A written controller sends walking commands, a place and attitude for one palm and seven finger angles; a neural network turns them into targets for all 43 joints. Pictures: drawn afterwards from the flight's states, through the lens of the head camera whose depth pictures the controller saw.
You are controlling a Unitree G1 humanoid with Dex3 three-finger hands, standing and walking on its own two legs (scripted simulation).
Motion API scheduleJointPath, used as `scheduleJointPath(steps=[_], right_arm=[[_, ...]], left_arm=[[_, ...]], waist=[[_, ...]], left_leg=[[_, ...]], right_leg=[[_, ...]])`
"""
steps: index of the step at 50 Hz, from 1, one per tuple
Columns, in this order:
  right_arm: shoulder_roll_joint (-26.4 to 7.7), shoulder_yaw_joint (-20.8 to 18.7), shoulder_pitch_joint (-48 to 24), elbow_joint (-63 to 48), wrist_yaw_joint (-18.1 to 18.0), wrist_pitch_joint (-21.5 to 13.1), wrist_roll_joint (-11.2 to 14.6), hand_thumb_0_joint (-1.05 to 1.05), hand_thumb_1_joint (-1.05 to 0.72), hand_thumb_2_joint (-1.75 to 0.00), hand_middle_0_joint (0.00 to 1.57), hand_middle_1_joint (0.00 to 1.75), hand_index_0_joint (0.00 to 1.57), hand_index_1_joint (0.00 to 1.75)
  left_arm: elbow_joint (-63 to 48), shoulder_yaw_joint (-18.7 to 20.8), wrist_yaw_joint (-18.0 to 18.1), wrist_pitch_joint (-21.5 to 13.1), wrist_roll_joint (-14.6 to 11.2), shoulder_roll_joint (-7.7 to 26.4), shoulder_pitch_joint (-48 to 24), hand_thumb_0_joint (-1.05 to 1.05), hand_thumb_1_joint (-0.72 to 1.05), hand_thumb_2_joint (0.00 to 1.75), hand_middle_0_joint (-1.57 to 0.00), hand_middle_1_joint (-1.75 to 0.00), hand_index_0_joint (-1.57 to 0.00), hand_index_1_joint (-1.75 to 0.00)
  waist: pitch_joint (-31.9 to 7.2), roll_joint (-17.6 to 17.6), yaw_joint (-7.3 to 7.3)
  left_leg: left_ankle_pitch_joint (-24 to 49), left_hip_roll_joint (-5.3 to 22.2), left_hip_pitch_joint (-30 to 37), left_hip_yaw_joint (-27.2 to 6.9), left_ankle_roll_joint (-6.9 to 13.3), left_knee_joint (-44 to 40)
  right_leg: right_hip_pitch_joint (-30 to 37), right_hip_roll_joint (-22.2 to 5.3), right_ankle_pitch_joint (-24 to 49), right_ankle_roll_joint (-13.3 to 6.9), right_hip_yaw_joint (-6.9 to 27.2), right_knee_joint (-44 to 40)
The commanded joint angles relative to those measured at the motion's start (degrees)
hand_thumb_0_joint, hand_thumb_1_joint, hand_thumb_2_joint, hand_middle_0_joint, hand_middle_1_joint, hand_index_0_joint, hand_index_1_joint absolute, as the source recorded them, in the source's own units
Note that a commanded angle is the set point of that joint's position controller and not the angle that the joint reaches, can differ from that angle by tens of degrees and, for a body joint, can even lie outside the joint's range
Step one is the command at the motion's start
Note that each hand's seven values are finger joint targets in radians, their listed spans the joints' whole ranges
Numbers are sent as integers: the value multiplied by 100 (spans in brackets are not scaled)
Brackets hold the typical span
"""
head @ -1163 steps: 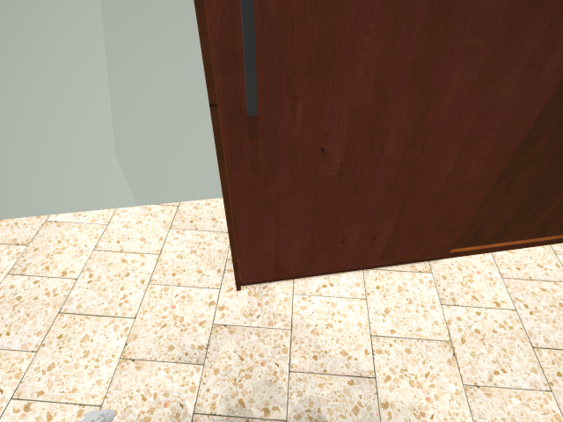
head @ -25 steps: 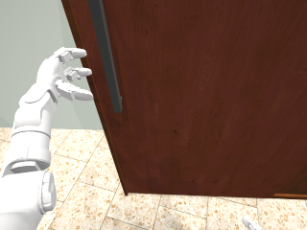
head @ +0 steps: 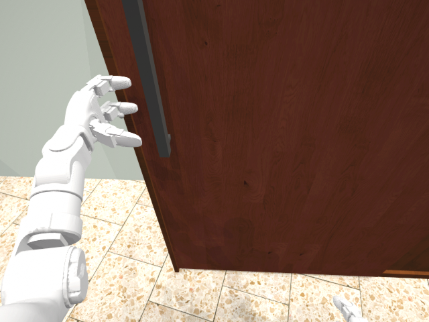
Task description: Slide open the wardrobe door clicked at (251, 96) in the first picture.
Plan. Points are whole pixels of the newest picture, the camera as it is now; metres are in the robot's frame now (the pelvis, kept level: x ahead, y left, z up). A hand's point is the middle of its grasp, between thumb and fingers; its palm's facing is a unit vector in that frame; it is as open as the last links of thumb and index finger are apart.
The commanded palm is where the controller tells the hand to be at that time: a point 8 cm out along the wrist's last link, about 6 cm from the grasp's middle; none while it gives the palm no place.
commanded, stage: move the hooked fingers beside the handle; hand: left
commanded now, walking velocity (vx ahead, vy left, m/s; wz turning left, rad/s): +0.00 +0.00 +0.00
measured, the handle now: (153, 81) +0.47 +0.13 +0.24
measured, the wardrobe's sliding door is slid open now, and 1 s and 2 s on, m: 0.00 0.00 0.00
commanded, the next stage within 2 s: feel for the door with the fingertips in 0.58 s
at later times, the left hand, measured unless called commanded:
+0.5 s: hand (111, 105) +0.41 +0.19 +0.23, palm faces +0.01 -1.00 -0.02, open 14.0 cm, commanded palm +0.39 +0.25 +0.22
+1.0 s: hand (138, 110) +0.42 +0.15 +0.21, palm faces -0.04 -1.00 +0.00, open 14.0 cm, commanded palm +0.39 +0.21 +0.22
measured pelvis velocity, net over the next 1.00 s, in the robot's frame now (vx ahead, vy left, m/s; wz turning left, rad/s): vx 0.00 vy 0.00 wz -0.01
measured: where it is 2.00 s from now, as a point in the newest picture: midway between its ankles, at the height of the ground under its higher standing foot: outside the picture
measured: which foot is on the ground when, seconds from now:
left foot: down 0.00-1.00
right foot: down 0.00-1.00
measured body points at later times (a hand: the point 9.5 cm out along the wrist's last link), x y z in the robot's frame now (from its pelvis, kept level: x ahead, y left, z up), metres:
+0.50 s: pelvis +0.00 -0.01 +0.00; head -0.01 -0.02 +0.45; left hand +0.41 +0.24 +0.23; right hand +0.14 -0.27 -0.10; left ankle +0.04 +0.12 -0.74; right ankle -0.06 -0.10 -0.74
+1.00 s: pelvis +0.00 +0.00 +0.00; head -0.01 -0.02 +0.45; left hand +0.42 +0.20 +0.21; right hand +0.13 -0.26 -0.11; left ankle +0.04 +0.12 -0.74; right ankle -0.06 -0.10 -0.74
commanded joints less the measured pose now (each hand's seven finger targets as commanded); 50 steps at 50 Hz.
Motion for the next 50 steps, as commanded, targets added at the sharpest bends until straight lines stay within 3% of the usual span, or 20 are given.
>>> scheduleJointPath(steps=[1, 2, 6, 9, 11, 13, 15, 18, 21, 25, 28, 32, 33, 37, 38, 41, 42, 45, 47, 50], right_arm=[[-757, -287, -375, -730, -81, -309, -54, 0, -90, -90, 20, 30, 20, 30], [-793, -288, -350, -717, -81, -297, -53, 0, -90, -90, 20, 30, 20, 30], [-773, -279, -386, -694, -72, -254, -13, 0, -90, -90, 20, 30, 20, 30], [-813, -308, -384, -764, -50, -197, 42, 0, -90, -90, 20, 30, 20, 30], [-840, -329, -383, -806, -51, -186, 56, 0, -90, -90, 20, 30, 20, 30], [-858, -342, -395, -844, -60, -194, 42, 0, -90, -90, 20, 30, 20, 30], [-804, -343, -451, -900, -59, -233, 28, 0, -90, -90, 20, 30, 20, 30], [-791, -317, -490, -886, -62, -274, -24, 0, -90, -90, 20, 30, 20, 30], [-754, -297, -499, -792, -61, -287, -9, 0, -90, -90, 20, 30, 20, 30], [-813, -293, -466, -721, -70, -188, 42, 0, -90, -90, 20, 30, 20, 30], [-853, -311, -454, -766, -72, -131, 68, 0, -90, -90, 20, 30, 20, 30], [-834, -332, -422, -846, -94, -170, 38, 0, -90, -90, 20, 30, 20, 30], [-826, -317, -471, -846, -98, -198, 22, 0, -90, -90, 20, 30, 20, 30], [-759, -310, -430, -807, -86, -328, -9, 0, -90, -90, 20, 30, 20, 30], [-764, -305, -452, -773, -75, -333, -18, 0, -90, -90, 20, 30, 20, 30], [-748, -300, -434, -675, -40, -303, 6, 0, -90, -90, 20, 30, 20, 30], [-775, -316, -389, -668, -23, -282, 1, 0, -90, -90, 20, 30, 20, 30], [-756, -300, -451, -724, 5, -203, 7, 0, -90, -90, 20, 30, 20, 30], [-764, -319, -453, -786, 20, -175, -23, 0, -90, -90, 20, 30, 20, 30], [-687, -308, -560, -887, 36, -204, -55, 0, -90, -90, 20, 30, 20, 30]], left_arm=[[-1833, 624, 191, -771, -25, 1811, -3600, 0, -50, 30, -30, -120, -30, -120], [-1787, 677, 190, -808, -3, 1957, -3473, 0, -50, 30, -30, -120, -30, -120], [-1116, 467, 6, -532, -15, 1598, -2829, 0, -50, 30, -30, -120, -30, -120], [-683, 239, -206, -206, -117, 1289, -2289, 0, -50, 30, -30, -120, -30, -120], [-726, 268, -281, -138, -197, 1326, -2349, 0, -50, 30, -30, -120, -30, -120], [-998, 505, -261, -250, -235, 1632, -2486, 0, -50, 30, -30, -120, -30, -120], [-1627, 506, -201, -449, -218, 1636, -2868, 0, -50, 30, -30, -120, -30, -120], [-2307, 809, -55, -764, -159, 2045, -3181, 0, -50, 30, -30, -120, -30, -120], [-2028, 626, -38, -692, -143, 1740, -3021, 0, -50, 30, -30, -120, -30, -120], [-1015, 394, -167, -183, -138, 1496, -2375, 0, -50, 30, -30, -120, -30, -120], [-637, 311, -262, 22, -166, 1455, -2252, 0, -50, 30, -30, -120, -30, -120], [-1165, 387, -203, -354, -199, 1642, -2931, 0, -50, 30, -30, -120, -30, -120], [-1577, 432, -168, -538, -182, 1785, -3394, 0, -50, 30, -30, -120, -30, -120], [-1944, 210, -69, -908, -215, 1370, -3427, 0, -50, 30, -30, -120, -30, -120], [-1915, 228, -41, -879, -203, 1350, -3367, 0, -50, 30, -30, -120, -30, -120], [-1320, 20, 10, -533, -171, 957, -2990, 0, -50, 30, -30, -120, -30, -120], [-1042, 96, 55, -404, -164, 977, -2639, 0, -50, 30, -30, -120, -30, -120], [-928, 153, 211, -85, -93, 980, -2572, 0, -50, 30, -30, -120, -30, -120], [-1164, 297, 343, -114, -68, 1103, -2524, 0, -50, 30, -30, -120, -30, -120], [-1981, 252, 476, -362, -55, 968, -2854, 0, -50, 30, -30, -120, -30, -120]], waist=[[-1893, 128, -41], [-1915, 141, -9], [-1631, 272, 26], [-1344, -147, 35], [-1237, -371, 10], [-1393, -550, 56], [-1717, -244, 47], [-2080, 64, 77], [-1830, 204, 11], [-1193, -107, -3], [-1034, -290, 1], [-1436, -348, -57], [-1674, -95, -69], [-2079, 162, -97], [-2042, 308, -65], [-1638, 141, -58], [-1503, -118, 11], [-1286, -246, 82], [-1447, -413, 147], [-1807, -271, 138]], left_leg=[[1361, -128, 1926, -248, 301, 20], [1390, -122, 1897, -238, 312, 22], [1426, -151, 1727, -188, 287, 25], [1343, -171, 1437, -154, 300, 20], [1231, -164, 1386, -159, 314, 24], [1276, -178, 1384, -163, 340, 29], [1448, -190, 1626, -152, 342, 60], [1683, -188, 1864, -187, 352, 83], [1613, -180, 1904, -172, 325, 94], [1153, -188, 1404, -137, 311, 31], [999, -187, 1237, -128, 314, 36], [1092, -193, 1423, -191, 339, 89], [1178, -179, 1569, -215, 332, 84], [1481, -157, 2062, -276, 323, 162], [1492, -147, 2085, -300, 301, 139], [1258, -151, 1806, -261, 273, 79], [1198, -157, 1636, -249, 295, 60], [1033, -158, 1387, -222, 291, -14], [1197, -150, 1416, -217, 306, -15], [1484, -135, 1697, -192, 307, -23]], right_leg=[[-546, 65, 2128, 21, 148, -360], [-458, 59, 2128, 24, 143, -376], [-494, 46, 2385, 20, 135, -349], [-497, 34, 2537, 64, 86, -335], [-622, 44, 2459, 84, 92, -363], [-482, 27, 2556, 99, 123, -344], [-414, 25, 2659, 82, 157, -293], [-197, 21, 2801, 54, 188, -261], [-416, 48, 2672, 48, 155, -298], [-646, 22, 2382, 101, 137, -374], [-729, -8, 2266, 125, 138, -391], [-635, 9, 2224, 103, 157, -354], [-563, 0, 2265, 73, 191, -327], [-582, 69, 2279, 23, 112, -275], [-606, 63, 2286, 3, 115, -258], [-770, 77, 2099, 25, 64, -304], [-700, 81, 2060, 34, 37, -340], [-711, 59, 1972, 55, 63, -365], [-509, 61, 2100, 51, 51, -339], [-311, 64, 2372, 27, 84, -278]])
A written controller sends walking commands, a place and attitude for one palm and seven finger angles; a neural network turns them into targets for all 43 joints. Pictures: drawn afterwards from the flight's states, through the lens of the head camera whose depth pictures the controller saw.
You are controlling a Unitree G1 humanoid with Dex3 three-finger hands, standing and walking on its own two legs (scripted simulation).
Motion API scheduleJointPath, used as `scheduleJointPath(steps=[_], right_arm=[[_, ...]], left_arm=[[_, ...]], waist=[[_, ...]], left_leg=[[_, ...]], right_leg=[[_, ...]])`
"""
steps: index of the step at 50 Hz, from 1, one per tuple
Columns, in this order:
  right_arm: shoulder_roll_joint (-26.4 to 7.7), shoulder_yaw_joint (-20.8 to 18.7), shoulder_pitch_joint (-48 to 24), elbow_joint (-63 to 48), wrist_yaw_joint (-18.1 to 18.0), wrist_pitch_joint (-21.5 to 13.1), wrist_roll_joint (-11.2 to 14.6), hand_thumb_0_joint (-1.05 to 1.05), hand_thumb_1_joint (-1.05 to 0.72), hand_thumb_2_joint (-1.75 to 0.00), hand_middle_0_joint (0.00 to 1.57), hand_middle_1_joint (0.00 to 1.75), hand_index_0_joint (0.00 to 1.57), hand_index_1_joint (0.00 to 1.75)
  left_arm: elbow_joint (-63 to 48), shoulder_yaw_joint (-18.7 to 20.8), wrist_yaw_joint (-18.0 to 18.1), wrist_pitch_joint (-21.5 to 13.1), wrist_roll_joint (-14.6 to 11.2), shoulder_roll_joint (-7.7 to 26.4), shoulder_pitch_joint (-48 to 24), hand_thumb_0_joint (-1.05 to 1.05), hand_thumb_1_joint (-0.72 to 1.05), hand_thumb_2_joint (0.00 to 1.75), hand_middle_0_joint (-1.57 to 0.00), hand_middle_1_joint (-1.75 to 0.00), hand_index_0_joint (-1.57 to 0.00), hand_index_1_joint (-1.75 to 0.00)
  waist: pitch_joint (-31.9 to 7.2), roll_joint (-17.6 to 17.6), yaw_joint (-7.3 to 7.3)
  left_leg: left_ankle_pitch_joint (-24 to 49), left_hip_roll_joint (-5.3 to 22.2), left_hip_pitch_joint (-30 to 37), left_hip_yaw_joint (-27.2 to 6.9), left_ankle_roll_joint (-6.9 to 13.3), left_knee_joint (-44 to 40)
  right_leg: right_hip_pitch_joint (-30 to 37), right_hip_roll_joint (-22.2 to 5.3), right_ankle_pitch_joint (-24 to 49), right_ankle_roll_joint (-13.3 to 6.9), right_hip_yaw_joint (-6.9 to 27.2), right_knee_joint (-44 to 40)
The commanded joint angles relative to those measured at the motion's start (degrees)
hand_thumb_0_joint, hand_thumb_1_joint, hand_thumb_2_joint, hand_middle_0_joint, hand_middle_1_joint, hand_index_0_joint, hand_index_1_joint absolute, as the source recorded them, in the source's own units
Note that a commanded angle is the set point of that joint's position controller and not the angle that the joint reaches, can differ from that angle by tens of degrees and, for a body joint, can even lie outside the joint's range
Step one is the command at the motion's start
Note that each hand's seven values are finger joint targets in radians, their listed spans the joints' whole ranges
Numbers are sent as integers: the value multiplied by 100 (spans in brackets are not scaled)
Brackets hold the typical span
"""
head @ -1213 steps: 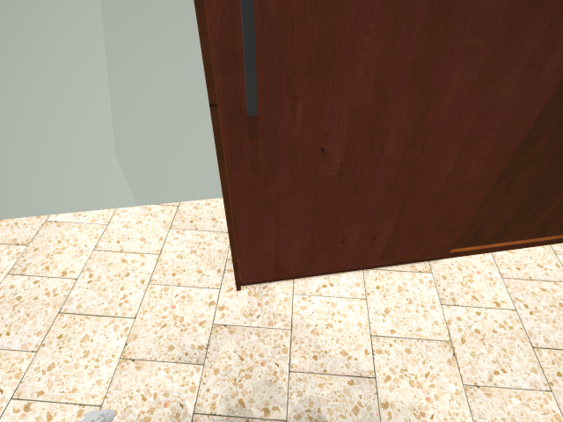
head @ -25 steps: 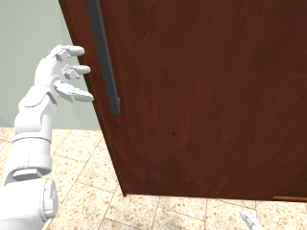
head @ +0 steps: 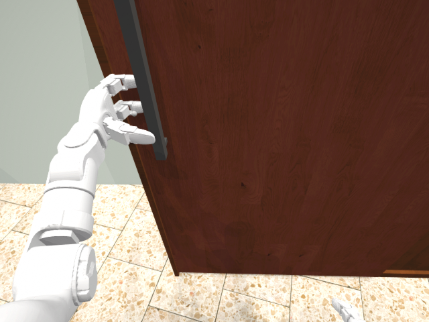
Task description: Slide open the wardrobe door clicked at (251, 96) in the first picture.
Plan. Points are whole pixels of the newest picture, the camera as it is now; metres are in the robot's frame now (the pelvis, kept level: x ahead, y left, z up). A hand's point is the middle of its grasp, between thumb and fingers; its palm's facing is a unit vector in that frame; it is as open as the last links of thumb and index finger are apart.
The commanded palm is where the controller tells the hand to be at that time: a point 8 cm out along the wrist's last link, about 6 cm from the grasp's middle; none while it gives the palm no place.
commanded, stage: feel for the door with the fingertips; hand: left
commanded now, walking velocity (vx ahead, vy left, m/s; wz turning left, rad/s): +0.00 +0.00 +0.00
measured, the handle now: (148, 85) +0.47 +0.13 +0.24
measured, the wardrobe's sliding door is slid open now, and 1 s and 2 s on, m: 0.00 0.00 0.00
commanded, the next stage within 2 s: slide the fingers in behind the handle in 0.60 s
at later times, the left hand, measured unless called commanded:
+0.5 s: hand (130, 109) +0.42 +0.16 +0.22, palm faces -0.02 -1.00 +0.00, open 14.0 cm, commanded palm +0.41 +0.21 +0.22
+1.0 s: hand (133, 107) +0.43 +0.15 +0.22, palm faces -0.01 -1.00 -0.01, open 13.8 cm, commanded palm +0.40 +0.21 +0.22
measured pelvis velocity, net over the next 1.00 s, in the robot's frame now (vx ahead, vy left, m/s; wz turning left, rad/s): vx -0.01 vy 0.00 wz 0.00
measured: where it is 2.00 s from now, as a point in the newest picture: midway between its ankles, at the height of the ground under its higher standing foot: outside the picture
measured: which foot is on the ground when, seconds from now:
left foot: down 0.00-1.00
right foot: down 0.00-1.00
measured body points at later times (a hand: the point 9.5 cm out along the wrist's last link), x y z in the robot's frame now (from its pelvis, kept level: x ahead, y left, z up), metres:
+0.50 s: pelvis -0.01 -0.01 +0.00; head -0.02 -0.02 +0.45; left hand +0.41 +0.21 +0.22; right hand +0.13 -0.26 -0.10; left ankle +0.03 +0.12 -0.74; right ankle -0.06 -0.10 -0.74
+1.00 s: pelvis -0.01 +0.00 +0.00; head -0.02 -0.01 +0.45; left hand +0.42 +0.21 +0.22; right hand +0.09 -0.26 -0.11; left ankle +0.03 +0.12 -0.74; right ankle -0.06 -0.10 -0.74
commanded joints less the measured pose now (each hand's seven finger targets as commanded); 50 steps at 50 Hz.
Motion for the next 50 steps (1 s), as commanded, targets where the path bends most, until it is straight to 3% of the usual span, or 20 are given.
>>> scheduleJointPath(steps=[1, 4, 10, 14, 17, 20, 21, 22, 25, 27, 28, 29, 31, 32, 36, 37, 40, 42, 46, 50], right_arm=[[-688, -291, -583, -950, -12, -297, -55, 0, -90, -90, 20, 30, 20, 30], [-691, -291, -589, -884, -27, -282, -68, 0, -90, -90, 20, 30, 20, 30], [-713, -259, -581, -755, -75, -155, -31, 0, -90, -90, 20, 30, 20, 30], [-715, -277, -602, -796, -98, -164, -13, 0, -90, -90, 20, 30, 20, 30], [-764, -304, -515, -735, -120, -205, -31, 0, -90, -90, 20, 30, 20, 30], [-738, -294, -491, -651, -124, -261, -21, 0, -90, -90, 20, 30, 20, 30], [-739, -296, -448, -610, -116, -268, -30, 0, -90, -90, 20, 30, 20, 30], [-794, -321, -390, -587, -115, -259, -42, 0, -90, -90, 20, 30, 20, 30], [-760, -296, -353, -536, -97, -264, -47, 0, -90, -90, 20, 30, 20, 30], [-791, -324, -290, -553, -77, -263, -71, 0, -90, -90, 20, 30, 20, 30], [-779, -308, -313, -582, -65, -255, -75, 0, -90, -90, 20, 30, 20, 30], [-756, -311, -296, -598, -60, -269, -81, 0, -90, -90, 20, 30, 20, 30], [-752, -312, -280, -622, -44, -275, -75, 0, -90, -90, 20, 30, 20, 30], [-795, -342, -239, -617, -52, -275, -85, 0, -90, -90, 20, 30, 20, 30], [-800, -324, -182, -501, -78, -293, -56, 0, -90, -90, 20, 30, 20, 30], [-816, -339, -158, -528, -72, -299, -70, 0, -90, -90, 20, 30, 20, 30], [-769, -335, -180, -563, -62, -333, -51, 0, -90, -90, 20, 30, 20, 30], [-807, -346, -119, -535, -66, -310, -48, 0, -90, -90, 20, 30, 20, 30], [-786, -348, -152, -577, -56, -360, -44, 0, -90, -90, 20, 30, 20, 30], [-752, -354, -201, -621, -23, -394, -29, 0, -90, -90, 20, 30, 20, 30]], left_arm=[[-2181, 396, 238, -625, -80, 1155, -2761, 0, -50, 30, -30, -120, -30, -120], [-2155, 610, 291, -706, -47, 1376, -2564, 0, -50, 30, -30, -120, -30, -120], [-1455, 338, 204, -247, 63, 1245, -2640, 0, -50, 30, -30, -120, -30, -120], [-1586, 115, 60, -285, -34, 1067, -2933, 0, -50, 30, -30, -120, -30, -120], [-1456, 210, -9, -458, -140, 1172, -2995, 0, -50, 30, -30, -120, -30, -120], [-1344, 24, 1, -598, -129, 1010, -3486, 0, -50, 30, -30, -120, -30, -120], [-1114, 27, 24, -584, -103, 979, -3420, 0, -50, 30, -30, -120, -30, -120], [-1026, 219, 67, -618, -87, 1221, -3327, 0, -50, 30, -30, -120, -30, -120], [-774, 123, 143, -638, -6, 1147, -3665, 0, -50, 30, -30, -120, -30, -120], [-731, 354, 211, -725, 30, 1377, -3493, 0, -50, 30, -30, -120, -30, -120], [-788, 349, 219, -765, 46, 1400, -3520, 0, -50, 30, -30, -120, -30, -120], [-814, 356, 232, -812, 42, 1347, -3576, 0, -50, 30, -30, -120, -30, -120], [-789, 361, 208, -874, 28, 1318, -3472, 0, -50, 30, -30, -120, -30, -120], [-749, 503, 198, -927, 3, 1471, -3332, 0, -50, 30, -30, -120, -30, -120], [-400, 334, 130, -959, 27, 1426, -3868, 0, -50, 30, -30, -120, -30, -120], [-439, 391, 137, -1006, 37, 1478, -3729, 0, -50, 30, -30, -120, -30, -120], [-503, 355, 129, -1014, 60, 1371, -3612, 0, -50, 30, -30, -120, -30, -120], [-264, 392, 121, -994, 37, 1421, -3403, 0, -50, 30, -30, -120, -30, -120], [-525, 358, 118, -1021, 57, 1396, -3618, 0, -50, 30, -30, -120, -30, -120], [-728, 81, 149, -978, 4, 952, -3422, 0, -50, 30, -30, -120, -30, -120]], waist=[[-1874, -274, 187], [-1798, -489, 202], [-1114, -186, 81], [-1372, -94, 2], [-1391, -372, -38], [-1369, -230, -119], [-1308, -249, -109], [-1378, -290, -72], [-1358, -164, -105], [-1539, -254, -16], [-1646, -55, 23], [-1718, -209, 10], [-1674, -258, 25], [-1695, -548, 35], [-1213, -444, -117], [-1301, -433, -49], [-1468, -92, 6], [-1341, -368, -11], [-1471, -172, 1], [-1480, -207, -13]], left_leg=[[1639, -157, 1806, -197, 327, -23], [1675, -145, 1757, -150, 346, -49], [1146, -167, 1511, -119, 325, -124], [1232, -185, 1691, -160, 323, -85], [1253, -187, 1713, -191, 347, -63], [1099, -186, 1741, -230, 323, -54], [1051, -187, 1691, -243, 320, -52], [1053, -184, 1699, -242, 329, -57], [994, -194, 1604, -240, 312, -55], [1107, -183, 1616, -242, 325, -55], [1169, -187, 1628, -245, 310, -85], [1248, -191, 1647, -234, 320, -62], [1264, -190, 1589, -200, 325, -63], [1315, -174, 1560, -195, 351, -58], [873, -157, 1381, -169, 346, -93], [928, -162, 1401, -181, 353, -89], [1022, -169, 1540, -185, 333, -61], [910, -159, 1417, -184, 342, -84], [892, -155, 1490, -190, 332, -98], [955, -131, 1643, -221, 326, -94]], right_leg=[[-236, 53, 2547, 45, 61, -302], [-120, 51, 2699, 77, 87, -331], [-515, 27, 2195, 96, 114, -519], [-497, 22, 2241, 74, 109, -501], [-492, 41, 2301, 92, 102, -517], [-701, 37, 2050, 74, 97, -494], [-765, 44, 1964, 73, 88, -496], [-698, 36, 1941, 80, 89, -520], [-751, 23, 1888, 63, 106, -486], [-594, 27, 1978, 64, 102, -479], [-498, 8, 2049, 40, 115, -434], [-452, 21, 2170, 50, 111, -423], [-414, 28, 2265, 61, 117, -415], [-303, 33, 2353, 84, 97, -426], [-711, 29, 1917, 116, 152, -520], [-602, 30, 1920, 102, 131, -500], [-649, 39, 1942, 62, 144, -472], [-608, 43, 1830, 87, 115, -511], [-654, 46, 1773, 70, 140, -486], [-734, 87, 1744, 60, 79, -496]])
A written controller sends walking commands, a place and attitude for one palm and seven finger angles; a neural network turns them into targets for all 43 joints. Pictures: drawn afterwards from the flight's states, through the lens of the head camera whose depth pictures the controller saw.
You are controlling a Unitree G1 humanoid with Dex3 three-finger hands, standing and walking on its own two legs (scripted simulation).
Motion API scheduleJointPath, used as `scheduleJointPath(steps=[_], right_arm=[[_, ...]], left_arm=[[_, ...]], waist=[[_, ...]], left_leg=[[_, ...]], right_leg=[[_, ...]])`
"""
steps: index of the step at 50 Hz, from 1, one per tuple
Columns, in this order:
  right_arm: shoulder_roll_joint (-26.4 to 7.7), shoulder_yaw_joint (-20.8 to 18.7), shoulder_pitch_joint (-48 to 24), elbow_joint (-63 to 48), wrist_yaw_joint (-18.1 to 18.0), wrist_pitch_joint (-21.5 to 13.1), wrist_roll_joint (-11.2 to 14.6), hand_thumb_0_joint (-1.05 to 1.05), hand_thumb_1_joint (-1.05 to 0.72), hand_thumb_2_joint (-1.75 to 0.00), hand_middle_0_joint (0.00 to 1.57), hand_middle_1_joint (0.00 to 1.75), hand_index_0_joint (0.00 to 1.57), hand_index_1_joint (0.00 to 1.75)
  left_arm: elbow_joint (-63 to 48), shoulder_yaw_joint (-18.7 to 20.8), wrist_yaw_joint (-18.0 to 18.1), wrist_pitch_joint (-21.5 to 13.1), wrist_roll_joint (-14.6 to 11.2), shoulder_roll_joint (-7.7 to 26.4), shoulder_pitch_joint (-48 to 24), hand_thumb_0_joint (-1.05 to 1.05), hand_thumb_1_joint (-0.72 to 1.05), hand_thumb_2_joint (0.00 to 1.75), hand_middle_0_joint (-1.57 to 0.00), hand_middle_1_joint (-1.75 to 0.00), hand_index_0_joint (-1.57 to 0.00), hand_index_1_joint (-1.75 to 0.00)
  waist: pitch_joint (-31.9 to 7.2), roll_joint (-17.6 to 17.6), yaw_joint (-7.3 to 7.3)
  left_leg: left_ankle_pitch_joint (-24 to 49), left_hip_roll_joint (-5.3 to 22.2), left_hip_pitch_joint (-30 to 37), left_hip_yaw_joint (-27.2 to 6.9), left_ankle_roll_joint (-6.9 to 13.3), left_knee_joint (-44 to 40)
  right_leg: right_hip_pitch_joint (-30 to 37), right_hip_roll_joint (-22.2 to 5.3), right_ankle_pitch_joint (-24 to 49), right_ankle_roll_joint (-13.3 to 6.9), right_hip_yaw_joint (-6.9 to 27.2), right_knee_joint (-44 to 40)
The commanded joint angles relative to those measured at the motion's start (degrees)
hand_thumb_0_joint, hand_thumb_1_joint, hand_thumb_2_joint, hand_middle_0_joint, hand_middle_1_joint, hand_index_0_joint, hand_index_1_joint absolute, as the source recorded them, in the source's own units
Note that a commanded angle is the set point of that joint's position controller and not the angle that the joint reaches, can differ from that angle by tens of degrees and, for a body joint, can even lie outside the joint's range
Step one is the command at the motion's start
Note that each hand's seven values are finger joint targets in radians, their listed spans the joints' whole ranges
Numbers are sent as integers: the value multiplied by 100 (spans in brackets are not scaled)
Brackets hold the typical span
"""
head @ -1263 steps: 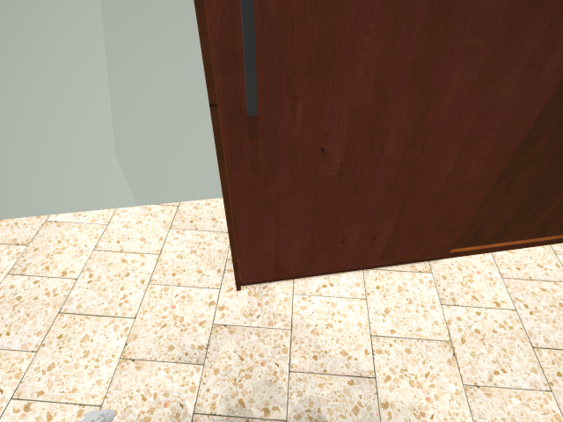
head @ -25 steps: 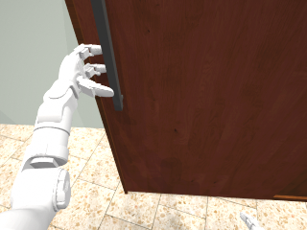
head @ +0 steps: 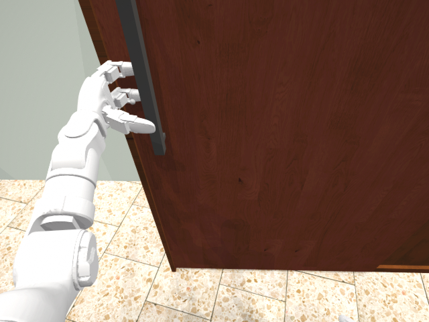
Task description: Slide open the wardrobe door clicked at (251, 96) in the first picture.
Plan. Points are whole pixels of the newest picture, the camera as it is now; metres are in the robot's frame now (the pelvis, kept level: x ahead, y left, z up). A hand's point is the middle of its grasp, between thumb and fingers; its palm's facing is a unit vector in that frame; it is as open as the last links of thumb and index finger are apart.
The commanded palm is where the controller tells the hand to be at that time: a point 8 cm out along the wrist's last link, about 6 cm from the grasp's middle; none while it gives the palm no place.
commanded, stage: slide the fingers in behind the handle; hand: left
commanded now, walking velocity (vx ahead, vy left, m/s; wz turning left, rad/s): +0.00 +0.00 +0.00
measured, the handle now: (147, 80) +0.48 +0.13 +0.24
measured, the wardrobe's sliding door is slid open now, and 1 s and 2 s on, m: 0.00 0.00 0.00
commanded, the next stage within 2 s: grip the handle and tug to test in 1.52 s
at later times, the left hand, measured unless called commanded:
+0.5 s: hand (142, 103) +0.44 +0.14 +0.22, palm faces -0.01 -1.00 -0.01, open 14.0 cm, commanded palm +0.41 +0.19 +0.22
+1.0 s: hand (151, 103) +0.44 +0.12 +0.22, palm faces -0.01 -1.00 -0.01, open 13.9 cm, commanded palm +0.42 +0.17 +0.22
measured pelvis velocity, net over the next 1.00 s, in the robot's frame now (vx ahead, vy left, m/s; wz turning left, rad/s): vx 0.01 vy -0.01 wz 0.02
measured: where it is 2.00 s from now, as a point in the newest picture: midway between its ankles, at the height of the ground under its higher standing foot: outside the picture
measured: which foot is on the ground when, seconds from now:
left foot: down 0.00-1.00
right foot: down 0.00-1.00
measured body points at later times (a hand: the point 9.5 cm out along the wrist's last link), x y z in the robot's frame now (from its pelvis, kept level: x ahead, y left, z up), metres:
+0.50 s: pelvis +0.01 +0.00 +0.00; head +0.00 -0.02 +0.45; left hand +0.43 +0.19 +0.22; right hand +0.14 -0.25 -0.10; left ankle +0.05 +0.13 -0.74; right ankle -0.04 -0.10 -0.74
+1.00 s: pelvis +0.01 -0.01 +0.00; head +0.00 -0.02 +0.45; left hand +0.43 +0.17 +0.22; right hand +0.14 -0.25 -0.11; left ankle +0.05 +0.13 -0.74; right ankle -0.04 -0.10 -0.74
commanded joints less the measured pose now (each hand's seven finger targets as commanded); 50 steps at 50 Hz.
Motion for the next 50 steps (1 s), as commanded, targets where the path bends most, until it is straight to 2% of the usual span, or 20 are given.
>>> scheduleJointPath(steps=[1, 2, 4, 7, 8, 11, 12, 13, 16, 17, 21, 22, 25, 28, 30, 36, 41, 43, 47, 50], right_arm=[[-728, -260, -473, -820, -15, -294, 5, 0, -90, -90, 20, 30, 20, 30], [-765, -265, -446, -811, -24, -275, -11, 0, -90, -90, 20, 30, 20, 30], [-717, -246, -540, -843, -16, -291, 7, 0, -90, -90, 20, 30, 20, 30], [-730, -250, -543, -845, -15, -281, -25, 0, -90, -90, 20, 30, 20, 30], [-693, -231, -606, -883, -5, -275, -23, 0, -90, -90, 20, 30, 20, 30], [-644, -220, -655, -889, 20, -267, -16, 0, -90, -90, 20, 30, 20, 30], [-670, -233, -634, -889, 10, -249, -26, 0, -90, -90, 20, 30, 20, 30], [-659, -229, -685, -896, 15, -250, -16, 0, -90, -90, 20, 30, 20, 30], [-673, -208, -689, -862, -10, -176, -23, 0, -90, -90, 20, 30, 20, 30], [-702, -226, -671, -865, -18, -153, -31, 0, -90, -90, 20, 30, 20, 30], [-607, -199, -763, -918, -5, -152, -35, 0, -90, -90, 20, 30, 20, 30], [-632, -210, -733, -904, -14, -136, -45, 0, -90, -90, 20, 30, 20, 30], [-617, -205, -770, -894, -12, -117, -39, 0, -90, -90, 20, 30, 20, 30], [-604, -206, -811, -909, -9, -116, -37, 0, -90, -90, 20, 30, 20, 30], [-606, -197, -771, -834, -23, -109, -35, 0, -90, -90, 20, 30, 20, 30], [-576, -210, -798, -825, 0, -130, -51, 0, -90, -90, 20, 30, 20, 30], [-595, -187, -802, -777, -7, -92, -81, 0, -90, -90, 20, 30, 20, 30], [-571, -187, -835, -827, 7, -108, -76, 0, -90, -90, 20, 30, 20, 30], [-602, -199, -759, -762, -16, -84, -87, 0, -90, -90, 20, 30, 20, 30], [-571, -181, -785, -745, -27, -95, -74, 0, -90, -90, 20, 30, 20, 30]], left_arm=[[-1440, 153, 63, -309, -142, 946, -2847, 0, -50, 30, -30, -120, -30, -120], [-1379, 283, 93, -300, -156, 1096, -2707, 0, -50, 30, -30, -120, -30, -120], [-1599, 128, 126, -263, -137, 916, -2961, 0, -50, 30, -30, -120, -30, -120], [-1851, 344, 235, -284, -85, 1176, -2858, 0, -50, 30, -30, -120, -30, -120], [-1969, 276, 257, -278, -58, 1074, -2831, 0, -50, 30, -30, -120, -30, -120], [-2050, 45, 296, -209, -52, 739, -2802, 0, -50, 30, -30, -120, -30, -120], [-1982, 35, 312, -184, -57, 703, -2654, 0, -50, 30, -30, -120, -30, -120], [-2034, -41, 301, -131, -76, 614, -2683, 0, -50, 30, -30, -120, -30, -120], [-1775, 94, 300, 81, -96, 730, -2618, 0, -50, 30, -30, -120, -30, -120], [-1719, 298, 321, 97, -96, 947, -2469, 0, -50, 30, -30, -120, -30, -120], [-2169, -56, 362, 87, -51, 560, -2833, 0, -50, 30, -30, -120, -30, -120], [-2055, 13, 381, 79, -57, 627, -2696, 0, -50, 30, -30, -120, -30, -120], [-2108, -96, 363, 97, -76, 482, -2745, 0, -50, 30, -30, -120, -30, -120], [-2311, -266, 371, 100, -86, 307, -2845, 0, -50, 30, -30, -120, -30, -120], [-2076, -306, 373, 161, -89, 263, -2886, 0, -50, 30, -30, -120, -30, -120], [-2243, -502, 423, 179, -113, -48, -3012, 0, -50, 30, -30, -120, -30, -120], [-2033, -96, 504, 160, -105, 394, -2911, 0, -50, 30, -30, -120, -30, -120], [-2212, -323, 490, 97, -99, 160, -2945, 0, -50, 30, -30, -120, -30, -120], [-1831, -228, 505, 113, -92, 261, -2862, 0, -50, 30, -30, -120, -30, -120], [-1742, -278, 487, 112, -86, 241, -3107, 0, -50, 30, -30, -120, -30, -120]], waist=[[-1499, -234, 50], [-1459, -415, 80], [-1472, -241, 54], [-1660, -249, 115], [-1691, -6, 144], [-1591, -30, 89], [-1562, -238, 89], [-1537, -142, 76], [-1340, -471, 79], [-1392, -526, 149], [-1575, -121, 80], [-1535, -319, 83], [-1530, -359, 54], [-1649, -152, 45], [-1463, -293, -6], [-1643, -300, -10], [-1543, -414, 87], [-1587, -351, 66], [-1389, -519, 32], [-1335, -353, 4]], left_leg=[[737, -174, 1632, -199, 337, -71], [721, -174, 1551, -206, 350, -90], [689, -186, 1610, -187, 345, -103], [880, -175, 1693, -169, 350, -88], [974, -177, 1734, -174, 331, -97], [992, -176, 1797, -158, 317, -84], [1018, -166, 1791, -183, 330, -88], [1014, -163, 1812, -182, 326, -103], [926, -187, 1609, -137, 341, -126], [948, -188, 1591, -136, 339, -124], [1139, -202, 1824, -128, 327, -68], [1151, -194, 1786, -151, 344, -69], [1198, -205, 1812, -143, 339, -63], [1266, -216, 1928, -167, 332, -57], [1162, -210, 1857, -183, 328, -43], [1318, -242, 1968, -192, 334, -16], [1230, -267, 1730, -146, 342, -60], [1266, -269, 1793, -162, 357, -46], [1056, -249, 1688, -158, 358, -68], [896, -258, 1628, -140, 348, -80]], right_leg=[[-680, 40, 1534, 85, 89, -484], [-572, 36, 1506, 90, 71, -509], [-647, 27, 1486, 86, 100, -499], [-462, 25, 1651, 83, 110, -493], [-442, 13, 1748, 58, 118, -446], [-541, 38, 1774, 66, 96, -468], [-481, 49, 1768, 65, 53, -480], [-536, 40, 1790, 68, 68, -477], [-516, 27, 1852, 102, 96, -521], [-394, 18, 1856, 102, 83, -524], [-466, 8, 2029, 85, 106, -481], [-397, 15, 2024, 90, 87, -500], [-417, 16, 2135, 85, 93, -471], [-399, 8, 2152, 73, 80, -455], [-528, 21, 2057, 81, 73, -480], [-488, 23, 2225, 79, 57, -434], [-310, -15, 2290, 93, 104, -445], [-308, -14, 2285, 95, 90, -440], [-406, -4, 2074, 123, 93, -515], [-510, -20, 1919, 119, 135, -527]])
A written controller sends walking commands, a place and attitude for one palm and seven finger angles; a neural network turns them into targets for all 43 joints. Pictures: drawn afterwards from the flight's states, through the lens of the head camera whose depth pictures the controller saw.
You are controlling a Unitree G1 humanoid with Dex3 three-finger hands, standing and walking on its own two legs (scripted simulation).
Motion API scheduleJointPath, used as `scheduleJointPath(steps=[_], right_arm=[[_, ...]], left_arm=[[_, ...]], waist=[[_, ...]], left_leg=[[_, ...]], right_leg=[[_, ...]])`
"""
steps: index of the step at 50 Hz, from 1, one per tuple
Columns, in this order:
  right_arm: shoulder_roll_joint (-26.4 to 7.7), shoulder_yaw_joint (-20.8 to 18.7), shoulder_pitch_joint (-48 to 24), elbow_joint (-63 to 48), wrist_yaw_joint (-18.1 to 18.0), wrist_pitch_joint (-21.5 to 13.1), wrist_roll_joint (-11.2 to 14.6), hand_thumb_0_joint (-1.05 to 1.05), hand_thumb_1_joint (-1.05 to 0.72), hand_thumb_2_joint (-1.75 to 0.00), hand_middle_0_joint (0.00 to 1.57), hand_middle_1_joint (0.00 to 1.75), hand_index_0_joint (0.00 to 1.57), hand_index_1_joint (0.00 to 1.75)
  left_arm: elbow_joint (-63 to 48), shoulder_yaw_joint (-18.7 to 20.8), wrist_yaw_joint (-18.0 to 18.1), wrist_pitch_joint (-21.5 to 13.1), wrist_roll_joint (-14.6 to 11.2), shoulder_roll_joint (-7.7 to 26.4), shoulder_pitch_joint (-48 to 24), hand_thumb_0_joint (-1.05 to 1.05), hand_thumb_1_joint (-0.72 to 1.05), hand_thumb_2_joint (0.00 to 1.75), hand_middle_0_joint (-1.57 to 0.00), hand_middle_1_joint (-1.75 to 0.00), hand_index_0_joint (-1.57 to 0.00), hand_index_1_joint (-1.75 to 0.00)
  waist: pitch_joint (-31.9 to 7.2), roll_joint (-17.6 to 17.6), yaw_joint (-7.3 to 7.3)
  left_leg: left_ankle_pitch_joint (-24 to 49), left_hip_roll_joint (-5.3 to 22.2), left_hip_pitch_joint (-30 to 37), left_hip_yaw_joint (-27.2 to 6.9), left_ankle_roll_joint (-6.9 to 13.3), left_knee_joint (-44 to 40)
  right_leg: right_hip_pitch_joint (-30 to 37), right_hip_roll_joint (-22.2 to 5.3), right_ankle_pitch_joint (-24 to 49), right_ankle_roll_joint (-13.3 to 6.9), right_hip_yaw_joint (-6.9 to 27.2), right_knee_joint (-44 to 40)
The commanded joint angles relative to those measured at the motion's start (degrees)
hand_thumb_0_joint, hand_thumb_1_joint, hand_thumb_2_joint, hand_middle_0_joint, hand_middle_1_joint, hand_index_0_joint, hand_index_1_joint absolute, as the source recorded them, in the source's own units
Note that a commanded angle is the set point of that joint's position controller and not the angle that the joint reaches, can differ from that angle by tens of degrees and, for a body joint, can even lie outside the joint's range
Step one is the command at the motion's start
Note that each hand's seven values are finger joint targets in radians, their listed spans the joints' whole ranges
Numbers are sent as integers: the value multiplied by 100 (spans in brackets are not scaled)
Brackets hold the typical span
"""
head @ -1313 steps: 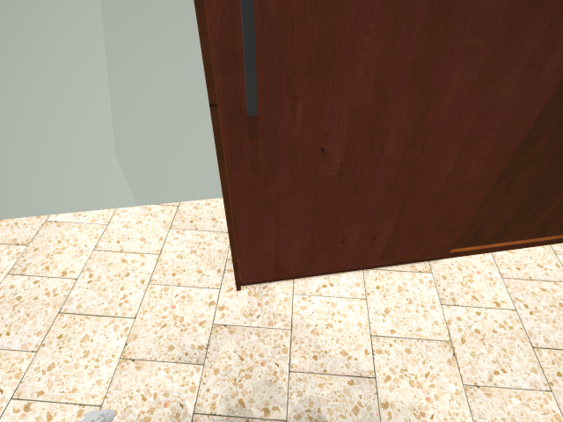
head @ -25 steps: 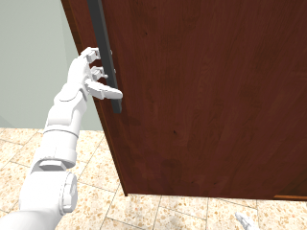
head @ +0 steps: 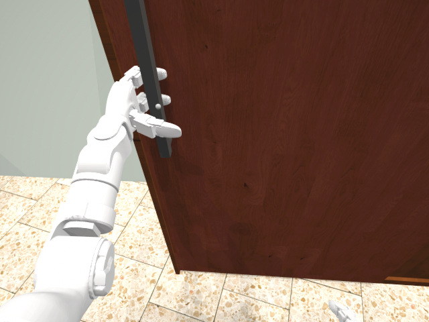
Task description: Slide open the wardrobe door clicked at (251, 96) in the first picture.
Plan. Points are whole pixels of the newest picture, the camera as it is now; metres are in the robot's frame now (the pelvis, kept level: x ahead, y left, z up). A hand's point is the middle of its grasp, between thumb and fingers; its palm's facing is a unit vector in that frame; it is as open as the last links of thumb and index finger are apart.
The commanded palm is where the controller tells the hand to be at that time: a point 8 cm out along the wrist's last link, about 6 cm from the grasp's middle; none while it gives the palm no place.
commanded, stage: slide the fingers in behind the handle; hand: left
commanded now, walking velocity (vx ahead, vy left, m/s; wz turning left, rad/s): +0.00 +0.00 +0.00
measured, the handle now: (155, 83) +0.48 +0.13 +0.24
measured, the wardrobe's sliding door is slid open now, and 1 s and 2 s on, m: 0.00 0.00 0.00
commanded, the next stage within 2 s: grip the handle and tug to test in 0.52 s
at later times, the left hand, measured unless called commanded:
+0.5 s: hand (158, 106) +0.43 +0.12 +0.22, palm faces -0.02 -1.00 -0.02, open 13.8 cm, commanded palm +0.42 +0.16 +0.22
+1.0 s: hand (163, 106) +0.43 +0.11 +0.22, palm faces -0.05 -1.00 +0.00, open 10.5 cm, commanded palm +0.41 +0.17 +0.22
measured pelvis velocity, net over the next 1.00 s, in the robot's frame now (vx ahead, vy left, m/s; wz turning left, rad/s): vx -0.01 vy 0.01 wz -0.01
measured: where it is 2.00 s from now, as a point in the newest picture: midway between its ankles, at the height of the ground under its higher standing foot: outside the picture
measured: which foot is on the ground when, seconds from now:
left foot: down 0.00-1.00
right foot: down 0.00-1.00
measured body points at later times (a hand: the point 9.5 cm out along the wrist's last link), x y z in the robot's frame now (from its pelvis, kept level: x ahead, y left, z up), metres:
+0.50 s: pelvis -0.01 +0.00 +0.00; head -0.02 -0.01 +0.45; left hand +0.43 +0.17 +0.22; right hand +0.10 -0.24 -0.12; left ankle +0.04 +0.13 -0.74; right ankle -0.05 -0.09 -0.74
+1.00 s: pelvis -0.01 +0.01 +0.00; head -0.02 +0.00 +0.45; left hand +0.43 +0.17 +0.22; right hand +0.10 -0.24 -0.11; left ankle +0.04 +0.13 -0.74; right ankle -0.05 -0.09 -0.74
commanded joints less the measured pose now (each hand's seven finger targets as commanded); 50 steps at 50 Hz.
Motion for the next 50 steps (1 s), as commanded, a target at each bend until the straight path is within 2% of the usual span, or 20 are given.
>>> scheduleJointPath(steps=[1, 2, 4, 7, 9, 11, 12, 13, 17, 20, 22, 27, 31, 37, 39, 43, 45, 47, 48, 50], right_arm=[[-711, -249, -371, -708, -66, -248, -6, 0, -90, -90, 20, 30, 20, 30], [-758, -265, -348, -694, -72, -245, -5, 0, -90, -90, 20, 30, 20, 30], [-711, -256, -346, -665, -71, -269, 8, 0, -90, -90, 20, 30, 20, 30], [-723, -282, -284, -674, -41, -323, -1, 0, -90, -90, 20, 30, 20, 30], [-696, -288, -279, -656, -24, -366, 8, 0, -90, -90, 20, 30, 20, 30], [-711, -289, -244, -616, -21, -390, 5, 0, -90, -90, 20, 30, 20, 30], [-744, -305, -211, -622, -22, -394, -2, 0, -90, -90, 20, 30, 20, 30], [-734, -293, -262, -631, -19, -409, 15, 0, -90, -90, 20, 30, 20, 30], [-755, -290, -191, -538, -32, -437, 3, 0, -90, -90, 20, 30, 20, 30], [-698, -271, -201, -505, -21, -510, 7, 0, -90, -90, 20, 30, 20, 30], [-745, -274, -126, -468, -21, -511, -16, 0, -90, -90, 20, 30, 20, 30], [-744, -273, -96, -489, -16, -549, -28, 0, -90, -90, 20, 30, 20, 30], [-703, -262, -139, -531, 4, -584, 0, 0, -90, -90, 20, 30, 20, 30], [-739, -273, -162, -591, 7, -576, -1, 0, -90, -90, 20, 30, 20, 30], [-711, -274, -219, -622, 9, -584, 18, 0, -90, -90, 20, 30, 20, 30], [-714, -280, -246, -651, 27, -567, 22, 0, -90, -90, 20, 30, 20, 30], [-709, -274, -206, -612, 21, -558, 12, 0, -90, -90, 20, 30, 20, 30], [-753, -289, -205, -637, 5, -520, -10, 0, -90, -90, 20, 30, 20, 30], [-739, -271, -266, -672, 6, -493, -2, 0, -90, -90, 20, 30, 20, 30], [-703, -273, -257, -654, -1, -472, -13, 0, -90, -90, 20, 30, 20, 30]], left_arm=[[-1014, 104, -33, -366, -88, 779, -3267, 0, -50, 30, -30, -120, -30, -120], [-908, 192, -23, -402, -84, 930, -3229, 0, -50, 30, -30, -120, -30, -120], [-769, 24, -17, -412, -58, 719, -3418, 0, -50, 30, -30, -120, -30, -120], [-902, -42, 26, -527, -28, 644, -3471, 0, -50, 30, -30, -120, -30, -120], [-955, -218, 30, -566, -47, 403, -3550, 0, -50, 30, -30, -120, -30, -120], [-897, -275, 28, -579, -60, 348, -3660, 0, -50, 30, -30, -120, -30, -120], [-833, -187, 44, -600, -83, 432, -3494, 0, -50, 30, -30, -120, -30, -120], [-974, -267, 44, -616, -74, 397, -3693, 0, -50, 30, -30, -120, -30, -120], [-636, -239, 83, -625, -60, 435, -3738, 0, -50, 30, -30, -120, -30, -120], [-608, -395, 95, -663, -44, 203, -3969, 0, -50, 30, -30, -120, -30, -120], [-432, -227, 120, -685, -49, 433, -3861, 0, -50, 30, -30, -120, -30, -120], [-400, -75, 62, -798, -58, 604, -3831, 0, -50, 30, -30, -120, -30, -120], [-512, -147, 24, -856, -85, 493, -3888, 0, -50, 30, -30, -120, -30, -120], [-588, 28, 45, -901, -93, 692, -3608, 0, -22, 42, -33, -124, -33, -124], [-755, -91, 48, -899, -63, 564, -3697, 0, -13, 46, -34, -125, -34, -125], [-956, -38, 95, -847, -43, 606, -3487, 0, 6, 54, -36, -128, -36, -128], [-862, -51, 99, -767, -66, 564, -3589, 0, 15, 58, -37, -129, -37, -129], [-853, 217, 162, -735, -69, 823, -3331, 0, 25, 62, -38, -131, -38, -131], [-960, 238, 181, -710, -42, 865, -3323, 0, 29, 64, -38, -131, -38, -131], [-946, 248, 214, -650, -15, 833, -3335, 0, 39, 68, -40, -133, -40, -133]], waist=[[-1329, -472, -189], [-1324, -490, -170], [-1208, -358, -227], [-1473, -93, -195], [-1542, -208, -243], [-1489, -320, -287], [-1543, -405, -235], [-1552, -291, -261], [-1359, -385, -281], [-1310, -236, -328], [-1318, -321, -287], [-1522, -365, -226], [-1498, -258, -237], [-1456, -393, -159], [-1509, -281, -178], [-1635, -87, -130], [-1490, -260, -173], [-1547, -420, -81], [-1595, -284, -49], [-1570, -414, -71]], left_leg=[[892, -214, 1415, -45, 402, 20], [858, -207, 1376, -58, 404, 14], [728, -205, 1376, -70, 394, 24], [851, -199, 1537, -116, 377, 58], [876, -185, 1633, -138, 373, 63], [848, -181, 1611, -141, 372, 58], [865, -185, 1577, -167, 381, 45], [843, -180, 1606, -157, 382, 38], [633, -179, 1494, -171, 379, 19], [515, -177, 1557, -187, 363, 23], [493, -184, 1457, -197, 371, 14], [615, -191, 1428, -188, 368, 22], [625, -178, 1494, -162, 353, 34], [602, -165, 1401, -149, 372, -1], [646, -148, 1509, -144, 357, -6], [831, -132, 1668, -158, 338, -3], [736, -129, 1561, -163, 334, -22], [773, -133, 1494, -148, 351, -56], [850, -138, 1494, -127, 345, -57], [902, -140, 1483, -77, 356, -38]], right_leg=[[-777, 2, 1973, 176, 228, -459], [-731, -10, 1906, 179, 224, -466], [-926, 0, 1711, 166, 228, -470], [-891, 11, 1705, 121, 192, -416], [-971, 33, 1713, 122, 176, -399], [-1016, 42, 1718, 133, 169, -402], [-908, 44, 1694, 132, 150, -405], [-960, 34, 1686, 131, 178, -399], [-1040, 36, 1424, 137, 157, -442], [-1260, 46, 1268, 128, 165, -441], [-1142, 32, 1238, 132, 165, -459], [-977, 22, 1374, 121, 159, -403], [-1077, 46, 1400, 115, 170, -397], [-930, 42, 1374, 128, 169, -438], [-996, 51, 1388, 114, 171, -404], [-942, 58, 1507, 91, 154, -399], [-1000, 75, 1436, 102, 139, -421], [-807, 66, 1476, 110, 138, -447], [-762, 52, 1580, 97, 159, -403], [-752, 57, 1700, 119, 173, -410]])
